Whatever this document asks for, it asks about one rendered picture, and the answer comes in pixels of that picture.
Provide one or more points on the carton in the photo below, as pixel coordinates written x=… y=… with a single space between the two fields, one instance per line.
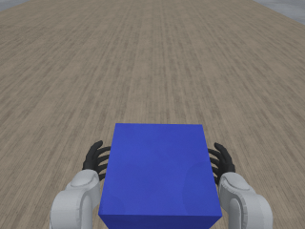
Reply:
x=159 y=176

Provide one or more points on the left robot hand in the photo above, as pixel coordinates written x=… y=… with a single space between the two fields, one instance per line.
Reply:
x=93 y=160

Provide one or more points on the right robot hand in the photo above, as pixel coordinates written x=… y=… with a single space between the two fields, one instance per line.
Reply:
x=224 y=162

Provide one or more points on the left robot forearm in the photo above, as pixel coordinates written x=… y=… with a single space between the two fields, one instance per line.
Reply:
x=72 y=207

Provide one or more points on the right robot forearm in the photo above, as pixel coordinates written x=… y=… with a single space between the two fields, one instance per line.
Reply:
x=246 y=209

